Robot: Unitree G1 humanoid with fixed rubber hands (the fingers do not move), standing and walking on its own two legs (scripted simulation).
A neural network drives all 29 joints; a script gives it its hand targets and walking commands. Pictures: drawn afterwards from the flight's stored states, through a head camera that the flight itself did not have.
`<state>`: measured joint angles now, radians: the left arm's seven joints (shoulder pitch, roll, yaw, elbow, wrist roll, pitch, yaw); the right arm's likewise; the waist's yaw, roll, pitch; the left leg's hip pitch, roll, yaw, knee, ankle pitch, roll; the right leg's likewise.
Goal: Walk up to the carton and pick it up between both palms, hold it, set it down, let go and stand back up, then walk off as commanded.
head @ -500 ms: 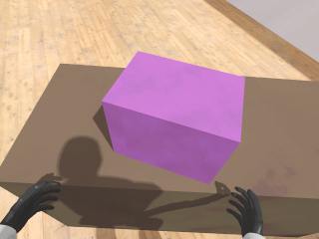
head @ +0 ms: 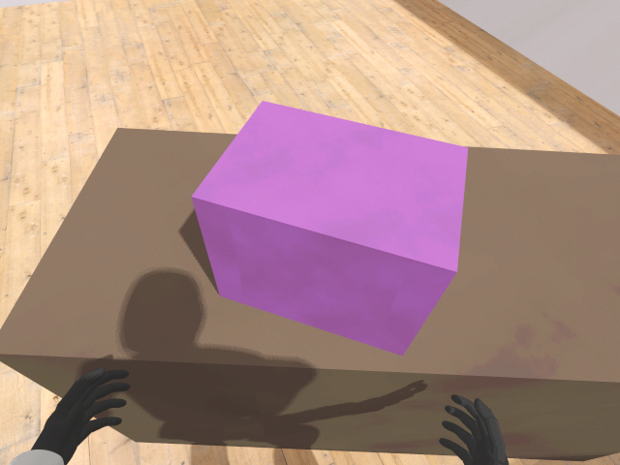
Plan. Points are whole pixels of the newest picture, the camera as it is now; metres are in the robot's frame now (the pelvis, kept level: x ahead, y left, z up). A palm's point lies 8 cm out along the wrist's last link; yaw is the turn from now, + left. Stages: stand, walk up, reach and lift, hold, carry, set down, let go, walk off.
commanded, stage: set down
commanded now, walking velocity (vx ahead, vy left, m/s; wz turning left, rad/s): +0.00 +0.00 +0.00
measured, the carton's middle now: (332, 228) +0.44 -0.04 +0.03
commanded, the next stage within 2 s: let go in 0.54 s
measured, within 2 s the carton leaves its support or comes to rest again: neither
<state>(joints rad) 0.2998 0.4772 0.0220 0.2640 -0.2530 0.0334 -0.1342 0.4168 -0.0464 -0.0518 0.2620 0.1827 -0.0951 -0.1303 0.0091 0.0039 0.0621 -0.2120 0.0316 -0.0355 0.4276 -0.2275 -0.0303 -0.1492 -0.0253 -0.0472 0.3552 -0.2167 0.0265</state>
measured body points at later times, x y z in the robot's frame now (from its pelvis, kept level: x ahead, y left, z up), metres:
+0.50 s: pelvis +0.00 -0.01 +0.00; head +0.03 +0.00 +0.45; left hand +0.17 +0.26 -0.06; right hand +0.14 -0.22 -0.08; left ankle +0.00 +0.13 -0.74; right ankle -0.02 -0.14 -0.74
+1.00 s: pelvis +0.00 -0.01 +0.00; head +0.03 -0.01 +0.45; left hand +0.17 +0.25 -0.08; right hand +0.13 -0.22 -0.09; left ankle +0.00 +0.13 -0.74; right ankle -0.02 -0.14 -0.74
